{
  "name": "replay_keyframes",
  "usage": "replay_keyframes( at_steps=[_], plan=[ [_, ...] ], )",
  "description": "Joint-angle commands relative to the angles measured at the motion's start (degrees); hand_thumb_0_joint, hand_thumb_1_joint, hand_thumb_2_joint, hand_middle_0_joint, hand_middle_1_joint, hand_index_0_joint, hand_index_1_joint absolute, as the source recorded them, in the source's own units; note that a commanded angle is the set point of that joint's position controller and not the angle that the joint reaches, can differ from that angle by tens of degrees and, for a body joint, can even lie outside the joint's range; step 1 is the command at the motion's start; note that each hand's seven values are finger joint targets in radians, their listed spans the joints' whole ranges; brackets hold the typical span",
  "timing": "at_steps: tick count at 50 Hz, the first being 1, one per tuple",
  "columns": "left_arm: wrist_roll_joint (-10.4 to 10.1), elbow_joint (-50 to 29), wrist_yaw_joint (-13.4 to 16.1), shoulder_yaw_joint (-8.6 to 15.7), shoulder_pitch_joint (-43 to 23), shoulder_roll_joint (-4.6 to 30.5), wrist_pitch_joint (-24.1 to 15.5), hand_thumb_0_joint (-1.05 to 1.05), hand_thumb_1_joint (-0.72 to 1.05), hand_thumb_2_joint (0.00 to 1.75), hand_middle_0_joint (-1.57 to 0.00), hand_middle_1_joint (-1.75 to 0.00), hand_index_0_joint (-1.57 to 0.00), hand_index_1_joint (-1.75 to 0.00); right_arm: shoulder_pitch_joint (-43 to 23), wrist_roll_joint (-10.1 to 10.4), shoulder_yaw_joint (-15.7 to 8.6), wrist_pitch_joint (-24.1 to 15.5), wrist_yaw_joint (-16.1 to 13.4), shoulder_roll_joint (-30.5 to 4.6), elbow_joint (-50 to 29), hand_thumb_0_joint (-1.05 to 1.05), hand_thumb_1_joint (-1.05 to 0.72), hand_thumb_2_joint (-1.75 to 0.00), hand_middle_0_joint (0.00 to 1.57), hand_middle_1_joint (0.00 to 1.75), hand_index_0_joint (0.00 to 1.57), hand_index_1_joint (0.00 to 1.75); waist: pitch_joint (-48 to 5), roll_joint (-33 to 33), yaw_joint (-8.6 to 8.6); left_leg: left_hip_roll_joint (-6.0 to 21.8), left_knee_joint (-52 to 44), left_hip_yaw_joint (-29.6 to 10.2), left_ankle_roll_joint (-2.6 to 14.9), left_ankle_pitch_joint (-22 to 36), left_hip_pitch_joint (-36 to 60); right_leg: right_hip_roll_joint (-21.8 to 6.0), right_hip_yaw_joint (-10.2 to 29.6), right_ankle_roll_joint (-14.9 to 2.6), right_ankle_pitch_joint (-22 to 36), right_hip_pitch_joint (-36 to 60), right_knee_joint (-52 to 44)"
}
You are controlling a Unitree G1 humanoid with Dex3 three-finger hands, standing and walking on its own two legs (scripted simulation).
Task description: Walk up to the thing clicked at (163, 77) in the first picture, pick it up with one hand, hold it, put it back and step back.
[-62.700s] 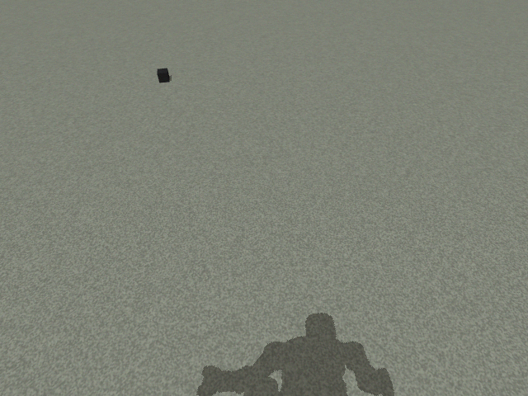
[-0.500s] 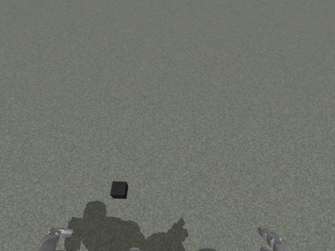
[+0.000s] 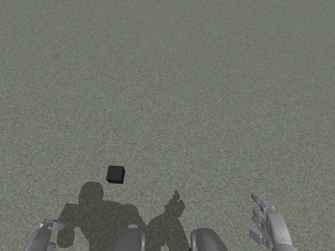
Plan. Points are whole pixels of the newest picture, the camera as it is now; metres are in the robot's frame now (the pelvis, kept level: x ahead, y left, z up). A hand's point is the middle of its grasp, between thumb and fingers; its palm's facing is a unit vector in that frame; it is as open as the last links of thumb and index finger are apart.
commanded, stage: rise first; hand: left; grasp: from above
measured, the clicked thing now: (116, 174) +0.49 +0.25 -0.64
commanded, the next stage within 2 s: approach in 1.82 s
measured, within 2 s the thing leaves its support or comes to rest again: neither
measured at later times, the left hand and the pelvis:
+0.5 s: hand (82, 208) +0.28 +0.30 -0.34, palm faces -0.50 -0.38 -0.78, open 14.0 cm; pelvis -0.07 -0.01 -0.21, yaw -1 degrees
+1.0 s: hand (90, 189) +0.36 +0.31 -0.44, palm faces -0.49 -0.08 -0.87, open 13.9 cm; pelvis -0.09 +0.01 -0.31, yaw -6 degrees
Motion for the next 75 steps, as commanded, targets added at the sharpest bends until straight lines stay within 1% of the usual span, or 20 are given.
replay_keyframes(
  at_steps=[1, 3, 5, 8, 11, 16, 19, 23, 27, 28, 37, 41, 47, 53, 57, 58, 65, 68, 71, 75],
  plan=[
    [4.67, -1.85, 0.91, 4.27, -7.86, 12.02, -4.93, 0.0, -0.58, 0.99, -0.07, -1.06, -0.06, -1.07, -0.12, -0.3, -3.84, -3.58, -0.16, -9.17, -5.91, 0.0, -0.88, -0.9, 0.2, 0.3, 0.2, 0.3, -12.17, 3.37, -1.63, -1.03, -1.79, 0.43, 0.83, 16.96, 2.53, 1.84, -0.54, -2.91, 12.98, -2.35, 1.17],
    [6.59, 0.11, 1.0, 5.71, -12.33, 14.54, -8.01, 0.0, -0.57, 0.98, -0.06, -1.06, -0.05, -1.06, -0.74, -0.34, -4.26, -4.01, 0.36, -9.94, -5.41, 0.0, -0.87, -0.89, 0.2, 0.3, 0.2, 0.3, -14.74, 3.96, -1.41, -1.29, 1.9, 0.34, 0.82, 14.51, -1.5, 1.73, -0.18, -3.01, 10.86, -6.84, 5.29],
    [8.85, 1.54, 0.67, 3.97, -13.1, 13.49, -11.0, 0.0, -0.57, 1.01, -0.05, -1.04, -0.03, -1.06, -0.85, -0.28, -4.5, -4.55, 0.94, -10.32, -4.85, 0.0, -0.83, -0.88, 0.2, 0.3, 0.2, 0.3, -18.1, 4.76, -1.11, -1.68, 5.06, 0.56, 0.74, 12.7, -4.06, 1.73, 0.17, -3.08, 9.5, -10.47, 8.81],
    [12.44, 2.64, 0.68, 4.66, -19.31, 17.27, -15.3, 0.0, -0.54, 1.01, -0.03, -1.04, -0.02, -1.06, -0.96, 0.02, -5.02, -4.79, 1.55, -11.43, -3.32, 0.0, -0.8, -0.88, 0.2, 0.3, 0.2, 0.3, -24.74, 5.2, -1.11, -1.64, 10.7, 0.03, 0.76, 13.51, -7.39, 1.65, 0.32, -3.05, 10.35, -15.23, 14.88],
    [16.63, 6.71, 1.51, 7.78, -22.51, 22.17, -18.32, 0.0, -0.57, 1.02, -0.04, -1.04, -0.03, -1.05, -1.25, 0.19, -4.96, -4.3, 2.1, -12.31, -1.8, 0.0, -0.84, -0.89, 0.2, 0.3, 0.2, 0.3, -27.83, 5.78, 0.51, -1.9, 16.2, 0.03, 0.87, 15.75, -12.78, 1.64, 0.37, -3.34, 11.76, -20.39, 20.81],
    [22.53, 10.83, 2.68, 9.07, -31.92, 26.8, -21.38, 0.0, -0.52, 0.99, -0.04, -1.07, -0.04, -1.07, -0.25, 0.31, -5.96, -2.28, 2.97, -13.42, 0.49, 0.0, -0.82, -0.88, 0.2, 0.3, 0.2, 0.3, -33.07, 6.8, 1.13, -2.06, 22.75, 0.16, 0.93, 14.37, -18.6, 1.37, 0.07, -3.46, 10.47, -26.68, 26.72],
    [25.71, 13.73, 2.34, 8.29, -41.19, 28.96, -23.31, 0.0, -0.48, 0.96, -0.04, -1.09, -0.05, -1.08, 1.36, -0.05, -6.45, -1.18, 3.58, -13.58, 1.93, 0.0, -0.82, -0.88, 0.2, 0.3, 0.2, 0.3, -36.71, 4.22, -0.45, -2.15, 28.22, 0.98, 1.73, 12.42, -23.26, 1.47, -0.03, -3.08, 9.61, -28.37, 28.99],
    [31.13, 19.82, 2.26, 8.17, -52.68, 34.34, -26.86, 0.0, -0.49, 0.97, -0.04, -1.09, -0.05, -1.07, 3.22, -0.71, -6.06, 0.07, 3.93, -13.74, 4.23, 0.0, -0.82, -0.88, 0.2, 0.3, 0.2, 0.3, -37.52, 0.7, -1.44, -2.39, 34.55, 2.25, 2.52, 5.61, -33.9, 1.43, 0.37, -2.35, 5.53, -29.02, 31.71],
    [34.9, 24.99, 2.77, 9.89, -57.34, 39.54, -30.0, 0.0, -0.48, 0.98, -0.03, -1.08, -0.05, -1.07, 4.21, -1.46, -5.47, 1.44, 4.33, -14.44, 5.39, 0.0, -0.82, -0.88, 0.2, 0.3, 0.2, 0.3, -39.12, 0.47, -0.95, -2.39, 38.37, 2.51, 2.72, 3.92, -37.05, 1.65, -0.14, -2.2, 3.03, -31.19, 34.32],
    [35.72, 26.09, 2.77, 8.89, -59.22, 38.9, -30.65, 0.0, -0.47, 0.98, -0.02, -1.08, -0.04, -1.07, 4.52, -1.64, -5.39, 1.86, 4.48, -14.31, 5.46, 0.0, -0.8, -0.88, 0.2, 0.3, 0.2, 0.3, -38.26, 0.35, -1.91, -2.51, 38.97, 2.52, 2.8, 2.34, -38.83, 1.79, -0.19, -2.27, 1.37, -32.58, 34.5],
    [43.65, 29.86, 6.48, 10.08, -70.08, 46.17, -35.87, 0.0, -0.45, 0.97, -0.03, -1.02, -0.05, -1.0, 5.19, -3.25, -3.86, 5.64, 5.8, -15.11, 7.3, 0.0, -0.82, -0.88, 0.2, 0.3, 0.2, 0.3, -35.24, 9.68, -2.84, -2.49, 41.54, 0.44, 2.38, -4.18, -40.76, 2.38, -3.59, -3.24, -5.08, -44.82, 42.23],
    [46.96, 34.1, 8.97, 7.29, -73.82, 44.51, -36.85, 0.0, -0.44, 0.96, -0.03, -0.99, -0.05, -0.97, 5.8, -4.13, -3.47, 6.82, 6.28, -15.65, 8.24, 0.0, -0.83, -0.88, 0.2, 0.3, 0.2, 0.3, -32.57, 11.3, -5.46, -2.38, 42.96, -0.95, 2.25, -4.84, -40.34, 2.26, -4.79, -3.46, -4.44, -50.74, 44.7],
    [52.26, 39.95, 12.3, 4.78, -77.39, 44.4, -36.01, 0.0, -0.46, 0.96, -0.04, -0.96, -0.06, -0.94, 6.74, -5.1, -2.84, 8.63, 7.26, -17.13, 9.24, 0.0, -0.86, -0.89, 0.2, 0.3, 0.2, 0.3, -31.83, 15.85, -7.0, -2.14, 43.53, -3.3, 1.11, -1.37, -37.41, 1.75, -6.17, -3.73, -1.04, -56.74, 48.98],
    [55.06, 40.97, 14.14, 4.04, -81.6, 45.75, -35.67, 0.0, -0.48, 0.96, -0.05, -0.95, -0.06, -0.94, 7.66, -6.12, -2.34, 10.04, 7.95, -17.53, 9.39, 0.0, -0.88, -0.89, 0.2, 0.3, 0.2, 0.3, -33.68, 17.36, -8.22, -2.3, 46.57, -3.3, 1.02, 2.77, -36.31, 1.63, -6.18, -3.61, 1.41, -57.89, 50.5],
    [56.98, 42.2, 15.19, 5.22, -82.83, 48.26, -36.16, 0.0, -0.47, 0.94, -0.05, -0.97, -0.07, -0.94, 8.41, -6.97, -1.74, 10.8, 8.38, -17.8, 9.39, 0.0, -0.89, -0.9, 0.2, 0.3, 0.2, 0.3, -35.61, 16.48, -8.96, -2.41, 48.98, -3.12, 1.37, 6.2, -36.78, 1.82, -6.17, -3.3, 3.69, -56.34, 51.28],
    [57.2, 42.26, 15.33, 4.53, -84.14, 47.9, -36.5, 0.0, -0.47, 0.94, -0.05, -0.97, -0.07, -0.95, 8.17, -7.25, -1.54, 10.94, 8.5, -17.7, 9.38, 0.0, -0.9, -0.9, 0.2, 0.3, 0.2, 0.3, -35.11, 16.97, -9.98, -2.49, 49.72, -2.82, 1.56, 6.12, -37.64, 1.87, -6.15, -3.2, 3.8, -56.23, 51.35],
    [61.03, 46.41, 16.62, 4.56, -83.66, 49.87, -37.81, 0.0, -0.5, 0.97, -0.05, -0.96, -0.06, -0.94, 7.64, -8.42, 0.08, 12.16, 8.89, -17.61, 9.12, 0.0, -0.9, -0.9, 0.2, 0.3, 0.2, 0.3, -33.06, 16.44, -10.26, -2.83, 51.63, -2.14, 1.99, 4.71, -40.65, 2.44, -6.66, -3.21, 2.98, -56.71, 52.36],
    [61.21, 46.17, 17.36, 5.59, -85.78, 52.01, -38.36, 0.0, -0.51, 0.97, -0.06, -0.95, -0.06, -0.94, 7.92, -8.86, 0.29, 12.44, 8.97, -17.77, 9.19, 0.0, -0.9, -0.9, 0.2, 0.3, 0.2, 0.3, -34.29, 16.6, -10.82, -2.85, 53.03, -1.7, 2.25, 5.82, -41.59, 2.64, -6.75, -3.02, 4.18, -55.29, 52.96],
    [60.93, 47.51, 17.98, 5.22, -86.68, 51.66, -38.49, 0.0, -0.51, 0.97, -0.05, -0.96, -0.06, -0.95, 8.1, -9.5, 0.75, 12.65, 9.04, -17.72, 9.2, 0.0, -0.9, -0.9, 0.2, 0.3, 0.2, 0.3, -33.69, 16.11, -11.86, -2.74, 54.04, -1.49, 2.49, 5.27, -43.01, 2.96, -7.01, -2.87, 4.02, -55.26, 52.92],
    [61.3, 48.61, 18.98, 5.24, -87.22, 51.95, -38.09, 0.0, -0.52, 0.98, -0.05, -0.96, -0.06, -0.95, 7.77, -9.95, 1.23, 12.56, 8.97, -17.77, 9.54, 0.0, -0.9, -0.9, 0.2, 0.3, 0.2, 0.3, -32.04, 16.89, -11.66, -2.59, 54.58, -1.49, 2.41, 4.65, -43.22, 3.04, -7.09, -2.9, 3.26, -57.15, 53.41]
  ],
)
